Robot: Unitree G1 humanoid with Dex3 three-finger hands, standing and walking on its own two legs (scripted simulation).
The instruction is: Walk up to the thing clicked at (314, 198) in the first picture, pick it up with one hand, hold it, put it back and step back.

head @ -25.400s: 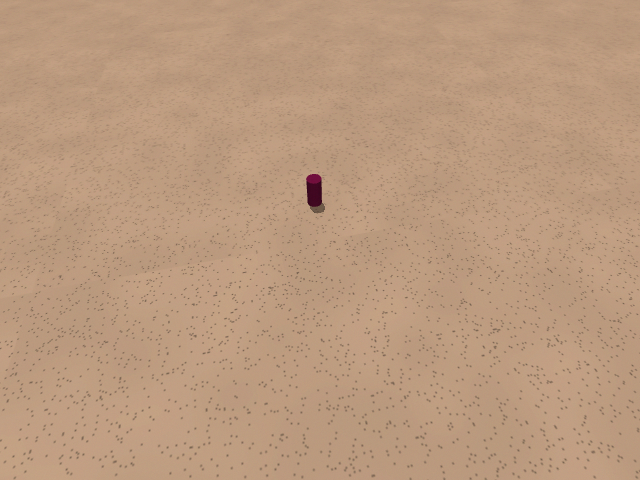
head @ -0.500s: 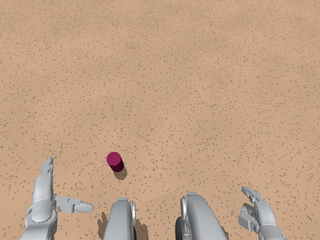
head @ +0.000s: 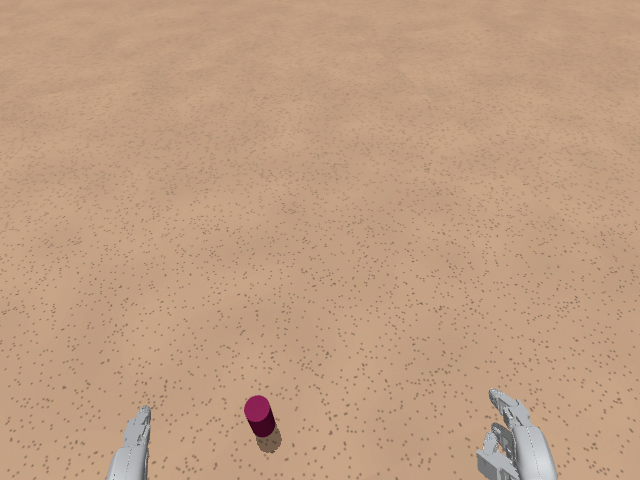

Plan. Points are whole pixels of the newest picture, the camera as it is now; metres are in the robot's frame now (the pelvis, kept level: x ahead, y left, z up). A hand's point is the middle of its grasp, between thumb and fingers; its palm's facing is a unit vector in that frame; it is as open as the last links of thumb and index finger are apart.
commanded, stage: home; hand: left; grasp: from the side
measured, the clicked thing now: (260, 416) +0.42 +0.18 -0.65
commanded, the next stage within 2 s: stand in 1.48 s
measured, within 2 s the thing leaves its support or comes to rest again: neither
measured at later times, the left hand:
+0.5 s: hand (190, 479) +0.17 +0.17 -0.05, palm faces +0.10 -0.95 -0.29, open 17.3 cm
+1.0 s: hand out of the picture +0.16 +0.17 -0.05, palm faces +0.11 -0.95 -0.28, open 17.2 cm
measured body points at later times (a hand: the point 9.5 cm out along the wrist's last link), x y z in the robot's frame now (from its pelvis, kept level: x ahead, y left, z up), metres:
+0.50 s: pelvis +0.00 -0.01 +0.01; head +0.02 -0.01 +0.46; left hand +0.16 +0.22 -0.03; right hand +0.15 -0.25 -0.07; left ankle +0.00 +0.12 -0.68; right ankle +0.01 -0.13 -0.68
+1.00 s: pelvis +0.00 -0.01 +0.01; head +0.02 -0.01 +0.46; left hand +0.16 +0.22 -0.03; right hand +0.16 -0.25 -0.07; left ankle +0.00 +0.12 -0.68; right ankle +0.01 -0.13 -0.68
